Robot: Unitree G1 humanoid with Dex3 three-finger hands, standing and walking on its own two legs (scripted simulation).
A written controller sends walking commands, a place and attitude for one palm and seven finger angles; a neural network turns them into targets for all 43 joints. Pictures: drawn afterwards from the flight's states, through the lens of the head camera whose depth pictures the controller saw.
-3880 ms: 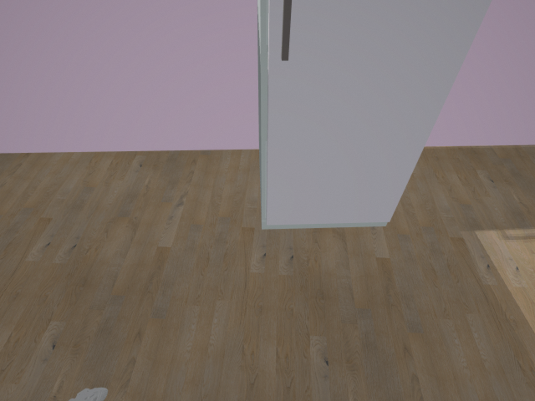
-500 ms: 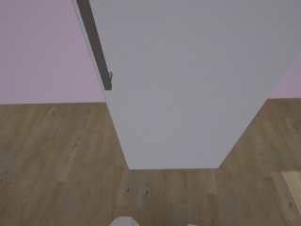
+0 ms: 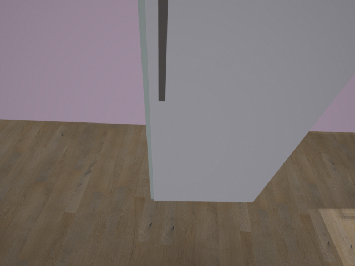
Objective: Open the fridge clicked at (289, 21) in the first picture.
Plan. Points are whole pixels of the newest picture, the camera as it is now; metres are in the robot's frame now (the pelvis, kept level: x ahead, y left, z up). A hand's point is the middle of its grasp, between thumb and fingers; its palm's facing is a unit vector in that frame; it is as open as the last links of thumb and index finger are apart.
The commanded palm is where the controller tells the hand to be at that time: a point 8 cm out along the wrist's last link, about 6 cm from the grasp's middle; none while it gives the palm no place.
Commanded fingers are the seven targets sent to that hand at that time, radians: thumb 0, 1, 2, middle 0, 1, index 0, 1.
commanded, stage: come to a stop and stand still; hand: left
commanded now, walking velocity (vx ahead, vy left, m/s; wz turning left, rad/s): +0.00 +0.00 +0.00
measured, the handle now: (163, 35) +0.52 +0.09 +0.26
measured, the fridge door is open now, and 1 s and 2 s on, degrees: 0 0 0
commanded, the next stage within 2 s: look again from close up in 0.72 s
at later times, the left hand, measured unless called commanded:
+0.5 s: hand out of the picture -0.07 +0.15 -0.18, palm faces +0.05 -0.99 -0.14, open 7.4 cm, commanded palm none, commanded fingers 0.00 0.90 0.90 -0.20 -0.30 -0.20 -0.30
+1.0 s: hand out of the picture -0.04 +0.16 -0.18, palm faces +0.05 -0.98 -0.20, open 7.4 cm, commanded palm none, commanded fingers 0.00 0.90 0.90 -0.20 -0.30 -0.20 -0.30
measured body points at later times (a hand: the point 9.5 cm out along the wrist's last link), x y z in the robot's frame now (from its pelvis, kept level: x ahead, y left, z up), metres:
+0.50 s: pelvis -0.04 +0.00 +0.00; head -0.04 +0.01 +0.45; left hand -0.07 +0.20 -0.17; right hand -0.08 -0.20 -0.16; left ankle +0.02 +0.07 -0.74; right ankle -0.04 -0.12 -0.74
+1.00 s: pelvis -0.03 -0.01 -0.01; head -0.04 -0.01 +0.44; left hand -0.04 +0.21 -0.16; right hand -0.01 -0.26 -0.16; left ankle +0.02 +0.07 -0.74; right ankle -0.04 -0.12 -0.74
